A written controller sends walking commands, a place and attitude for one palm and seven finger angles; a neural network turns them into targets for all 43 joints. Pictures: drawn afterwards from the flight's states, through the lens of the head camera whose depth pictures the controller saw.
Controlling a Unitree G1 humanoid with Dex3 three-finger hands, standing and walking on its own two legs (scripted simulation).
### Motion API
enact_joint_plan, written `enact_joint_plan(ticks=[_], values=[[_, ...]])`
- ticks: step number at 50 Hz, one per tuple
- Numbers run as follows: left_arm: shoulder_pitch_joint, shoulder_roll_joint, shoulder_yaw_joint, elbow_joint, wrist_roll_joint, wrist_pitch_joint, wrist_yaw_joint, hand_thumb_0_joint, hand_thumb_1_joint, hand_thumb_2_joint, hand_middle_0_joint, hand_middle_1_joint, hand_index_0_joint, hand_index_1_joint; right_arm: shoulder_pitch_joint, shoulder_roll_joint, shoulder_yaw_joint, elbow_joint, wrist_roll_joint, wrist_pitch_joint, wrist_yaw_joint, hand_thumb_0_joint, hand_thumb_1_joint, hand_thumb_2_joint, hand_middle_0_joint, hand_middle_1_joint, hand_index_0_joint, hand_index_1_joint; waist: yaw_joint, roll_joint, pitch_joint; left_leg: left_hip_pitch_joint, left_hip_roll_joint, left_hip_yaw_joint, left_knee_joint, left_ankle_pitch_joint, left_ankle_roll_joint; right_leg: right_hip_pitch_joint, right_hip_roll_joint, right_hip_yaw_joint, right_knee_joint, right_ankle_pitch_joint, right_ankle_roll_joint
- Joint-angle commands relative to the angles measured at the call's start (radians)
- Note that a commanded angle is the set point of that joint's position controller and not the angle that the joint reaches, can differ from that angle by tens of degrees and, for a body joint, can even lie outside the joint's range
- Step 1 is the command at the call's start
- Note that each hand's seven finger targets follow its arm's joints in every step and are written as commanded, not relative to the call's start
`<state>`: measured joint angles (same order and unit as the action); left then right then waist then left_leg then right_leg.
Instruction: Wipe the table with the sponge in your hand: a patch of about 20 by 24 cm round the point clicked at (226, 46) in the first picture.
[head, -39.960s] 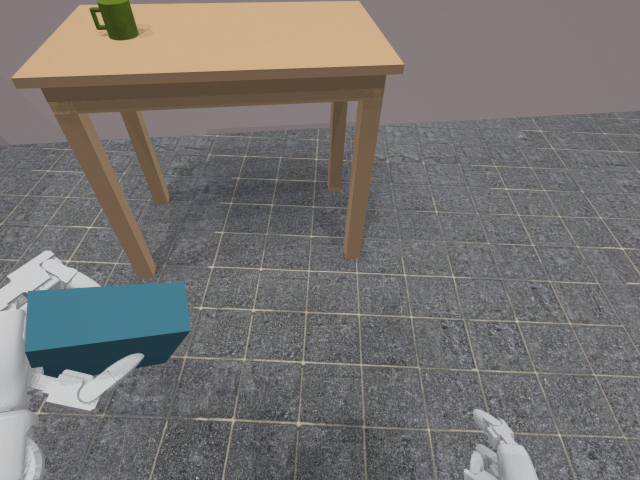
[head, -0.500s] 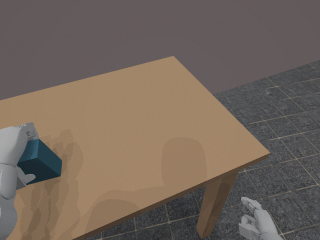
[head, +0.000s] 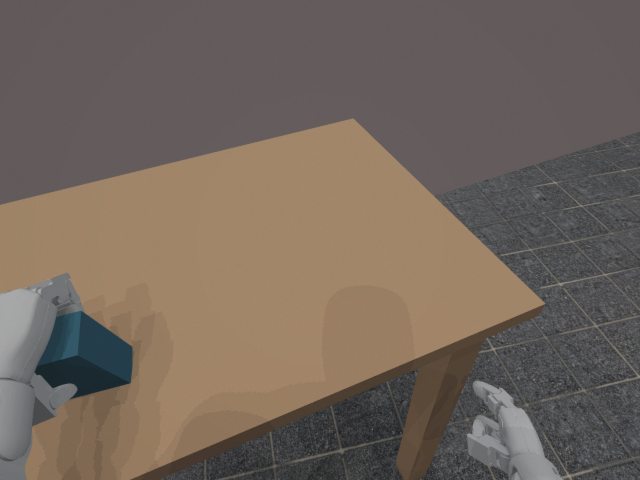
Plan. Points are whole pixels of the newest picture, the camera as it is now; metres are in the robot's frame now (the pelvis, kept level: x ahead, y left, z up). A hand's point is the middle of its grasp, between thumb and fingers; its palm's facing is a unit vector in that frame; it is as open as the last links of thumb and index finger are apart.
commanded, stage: lift the sponge slowly off the table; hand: left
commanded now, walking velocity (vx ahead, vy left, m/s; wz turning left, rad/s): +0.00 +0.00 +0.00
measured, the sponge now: (57, 371) +0.18 +0.33 +0.09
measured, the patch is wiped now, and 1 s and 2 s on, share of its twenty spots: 0.95 0.95 0.95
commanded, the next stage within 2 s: none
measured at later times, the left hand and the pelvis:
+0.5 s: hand (43, 353) +0.17 +0.31 +0.15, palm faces +0.16 -0.07 -0.99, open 9.1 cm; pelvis +0.00 +0.00 +0.00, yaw +0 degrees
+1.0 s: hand (43, 354) +0.16 +0.30 +0.16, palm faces +0.12 -0.05 -0.99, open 9.1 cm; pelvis -0.01 -0.02 +0.00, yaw +1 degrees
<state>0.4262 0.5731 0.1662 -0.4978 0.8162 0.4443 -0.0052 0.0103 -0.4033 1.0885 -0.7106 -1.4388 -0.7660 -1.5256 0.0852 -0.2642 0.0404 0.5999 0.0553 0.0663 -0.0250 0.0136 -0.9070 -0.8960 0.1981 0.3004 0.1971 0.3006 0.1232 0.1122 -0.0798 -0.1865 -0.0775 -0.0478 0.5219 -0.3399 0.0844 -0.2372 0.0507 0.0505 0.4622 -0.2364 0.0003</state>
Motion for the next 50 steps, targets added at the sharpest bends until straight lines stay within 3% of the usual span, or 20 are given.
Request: enact_joint_plan(ticks=[1,6,8,12,16,18,20,22,23,31,32,33,35,37,38,40,42,46,47,50], values=[[0.077,0.076,-0.018,-0.028,-0.035,0.013,-0.036,0.000,0.100,1.300,-1.200,-1.600,-1.200,-1.600,-0.193,-0.107,-0.037,-0.161,0.004,-0.057,-0.008,0.000,-0.900,-0.900,0.200,0.300,0.200,0.300,0.010,-0.128,-0.002,-0.072,0.087,-0.057,-0.100,0.327,-0.050,0.093,-0.014,-0.034,-0.034,0.164,-0.054],[0.002,0.068,-0.039,-0.073,-0.028,0.017,-0.027,0.000,0.100,1.300,-1.200,-1.600,-1.200,-1.600,-0.209,-0.100,-0.032,-0.169,0.001,-0.070,-0.013,0.000,-0.900,-0.900,0.200,0.300,0.200,0.300,0.012,-0.098,-0.008,-0.063,0.090,-0.065,-0.119,0.313,-0.053,0.104,-0.015,-0.042,-0.035,0.136,-0.057],[-0.055,0.116,-0.009,-0.106,-0.010,0.022,-0.024,0.000,0.100,1.300,-1.200,-1.600,-1.200,-1.600,-0.210,-0.101,-0.026,-0.179,0.000,-0.080,-0.017,0.000,-0.900,-0.900,0.200,0.300,0.200,0.300,0.023,-0.088,-0.038,-0.063,0.089,-0.074,-0.121,0.317,-0.053,0.119,-0.010,-0.038,-0.027,0.134,-0.062],[-0.078,0.071,-0.052,-0.136,-0.004,0.026,-0.028,0.000,0.100,1.300,-1.200,-1.600,-1.200,-1.600,-0.253,-0.087,-0.020,-0.184,0.003,-0.094,-0.017,0.000,-0.900,-0.900,0.200,0.300,0.200,0.300,0.019,-0.055,-0.021,-0.050,0.097,-0.095,-0.142,0.307,-0.058,0.114,0.005,-0.019,-0.028,0.125,-0.068],[-0.110,0.121,-0.016,-0.093,-0.009,0.025,-0.029,0.000,0.100,1.300,-1.200,-1.600,-1.200,-1.600,-0.217,-0.098,-0.024,-0.158,-0.004,-0.090,-0.025,0.000,-0.900,-0.900,0.200,0.300,0.200,0.300,0.019,-0.085,-0.012,-0.049,0.090,-0.080,-0.139,0.307,-0.058,0.122,-0.010,-0.031,-0.039,0.127,-0.065],[-0.176,0.153,-0.001,-0.137,0.004,0.028,-0.030,0.000,0.100,1.300,-1.200,-1.600,-1.200,-1.600,-0.226,-0.096,-0.019,-0.175,-0.005,-0.100,-0.028,0.000,-0.900,-0.900,0.200,0.300,0.200,0.300,0.025,-0.066,-0.054,-0.044,0.082,-0.080,-0.130,0.339,-0.056,0.150,-0.010,-0.027,-0.032,0.148,-0.071],[-0.120,0.137,-0.006,-0.118,-0.002,0.027,-0.035,0.000,0.100,1.300,-1.200,-1.600,-1.200,-1.600,-0.226,-0.096,-0.023,-0.159,-0.008,-0.096,-0.024,0.000,-0.900,-0.900,0.200,0.300,0.200,0.300,0.027,-0.054,-0.037,-0.032,0.087,-0.082,-0.134,0.375,-0.066,0.148,-0.010,-0.029,-0.036,0.167,-0.071],[-0.094,0.160,0.017,-0.190,0.004,0.028,-0.040,0.000,0.100,1.300,-1.200,-1.600,-1.200,-1.600,-0.265,-0.084,-0.016,-0.179,-0.004,-0.107,-0.018,0.000,-0.900,-0.900,0.200,0.300,0.200,0.300,0.040,-0.022,-0.082,-0.019,0.084,-0.092,-0.128,0.413,-0.059,0.179,0.002,0.005,-0.026,0.201,-0.079],[-0.116,0.171,0.022,-0.203,-0.002,0.024,-0.040,0.000,0.100,1.300,-1.200,-1.600,-1.200,-1.600,-0.233,-0.089,-0.020,-0.175,-0.011,-0.105,-0.018,0.000,-0.900,-0.900,0.200,0.300,0.200,0.300,0.038,-0.047,-0.096,-0.019,0.080,-0.082,-0.114,0.441,-0.059,0.188,-0.012,-0.018,-0.022,0.226,-0.073],[-0.153,0.239,0.082,-0.164,-0.005,0.026,-0.040,0.000,0.100,1.300,-1.200,-1.600,-1.200,-1.600,-0.230,-0.097,-0.021,-0.153,-0.008,-0.086,-0.020,0.000,-0.900,-0.900,0.200,0.300,0.200,0.300,0.032,-0.047,-0.047,-0.014,0.077,-0.073,-0.120,0.421,-0.057,0.167,-0.014,-0.004,-0.047,0.211,-0.071],[-0.190,0.261,0.092,-0.184,0.009,0.032,-0.038,0.000,0.100,1.300,-1.200,-1.600,-1.200,-1.600,-0.271,-0.090,-0.011,-0.167,-0.006,-0.094,-0.024,0.000,-0.900,-0.900,0.200,0.300,0.200,0.300,0.037,-0.026,-0.061,-0.013,0.071,-0.081,-0.124,0.407,-0.051,0.175,0.000,0.028,-0.048,0.204,-0.082],[-0.223,0.297,0.117,-0.184,0.009,0.028,-0.031,0.000,0.100,1.300,-1.200,-1.600,-1.200,-1.600,-0.238,-0.098,-0.016,-0.159,-0.010,-0.092,-0.027,0.000,-0.900,-0.900,0.200,0.300,0.200,0.300,0.042,-0.025,-0.082,-0.013,0.070,-0.074,-0.118,0.418,-0.053,0.190,-0.012,0.005,-0.041,0.206,-0.079],[-0.205,0.260,0.085,-0.164,0.008,0.025,-0.036,0.000,0.100,1.300,-1.200,-1.600,-1.200,-1.600,-0.235,-0.095,-0.018,-0.154,-0.009,-0.090,-0.026,0.000,-0.900,-0.900,0.200,0.300,0.200,0.300,0.037,-0.029,-0.075,0.003,0.071,-0.075,-0.122,0.439,-0.058,0.185,-0.013,-0.002,-0.045,0.217,-0.077],[-0.230,0.264,0.082,-0.231,0.017,0.028,-0.038,0.000,0.100,1.300,-1.200,-1.600,-1.200,-1.600,-0.286,-0.083,-0.007,-0.178,-0.004,-0.103,-0.026,0.000,-0.900,-0.900,0.200,0.300,0.200,0.300,0.045,0.025,-0.106,0.016,0.065,-0.085,-0.123,0.451,-0.051,0.203,-0.001,0.036,-0.041,0.233,-0.088],[-0.230,0.306,0.120,-0.237,0.010,0.021,-0.032,0.000,0.100,1.300,-1.200,-1.600,-1.200,-1.600,-0.247,-0.091,-0.017,-0.165,-0.011,-0.103,-0.027,0.000,-0.900,-0.900,0.200,0.300,0.200,0.300,0.050,0.007,-0.145,0.020,0.062,-0.076,-0.108,0.476,-0.050,0.229,-0.015,0.019,-0.030,0.263,-0.083],[-0.218,0.287,0.101,-0.171,0.006,0.027,-0.043,0.000,0.100,1.300,-1.200,-1.600,-1.200,-1.600,-0.241,-0.093,-0.015,-0.150,-0.011,-0.092,-0.029,0.000,-0.900,-0.900,0.200,0.300,0.200,0.300,0.035,-0.040,-0.089,0.015,0.063,-0.070,-0.116,0.445,-0.051,0.199,-0.016,0.012,-0.048,0.247,-0.077],[-0.274,0.328,0.127,-0.198,0.021,0.032,-0.046,0.000,0.100,1.300,-1.200,-1.600,-1.200,-1.600,-0.288,-0.089,-0.006,-0.164,-0.004,-0.096,-0.034,0.000,-0.900,-0.900,0.200,0.300,0.200,0.300,0.039,-0.028,-0.087,0.012,0.059,-0.082,-0.124,0.408,-0.045,0.194,-0.001,0.054,-0.057,0.214,-0.088],[-0.309,0.352,0.140,-0.155,0.015,0.019,-0.046,0.000,0.100,1.300,-1.200,-1.600,-1.200,-1.600,-0.251,-0.097,-0.014,-0.141,-0.009,-0.091,-0.039,0.000,-0.900,-0.900,0.200,0.300,0.200,0.300,0.035,-0.024,-0.079,0.018,0.055,-0.068,-0.117,0.403,-0.047,0.190,-0.019,0.035,-0.060,0.212,-0.080],[-0.330,0.371,0.151,-0.187,0.024,0.027,-0.048,0.000,0.100,1.300,-1.200,-1.600,-1.200,-1.600,-0.297,-0.090,-0.005,-0.159,-0.003,-0.097,-0.041,0.000,-0.900,-0.900,0.200,0.300,0.200,0.300,0.041,0.006,-0.092,0.023,0.051,-0.081,-0.122,0.392,-0.044,0.197,-0.004,0.070,-0.065,0.199,-0.093],[-0.334,0.348,0.133,-0.160,0.002,0.015,-0.051,0.000,0.100,1.300,-1.200,-1.600,-1.200,-1.600,-0.266,-0.092,-0.011,-0.146,-0.007,-0.098,-0.043,0.000,-0.900,-0.900,0.200,0.300,0.200,0.300,0.036,-0.006,-0.090,0.026,0.051,-0.067,-0.117,0.401,-0.047,0.196,-0.023,0.036,-0.062,0.216,-0.081]])
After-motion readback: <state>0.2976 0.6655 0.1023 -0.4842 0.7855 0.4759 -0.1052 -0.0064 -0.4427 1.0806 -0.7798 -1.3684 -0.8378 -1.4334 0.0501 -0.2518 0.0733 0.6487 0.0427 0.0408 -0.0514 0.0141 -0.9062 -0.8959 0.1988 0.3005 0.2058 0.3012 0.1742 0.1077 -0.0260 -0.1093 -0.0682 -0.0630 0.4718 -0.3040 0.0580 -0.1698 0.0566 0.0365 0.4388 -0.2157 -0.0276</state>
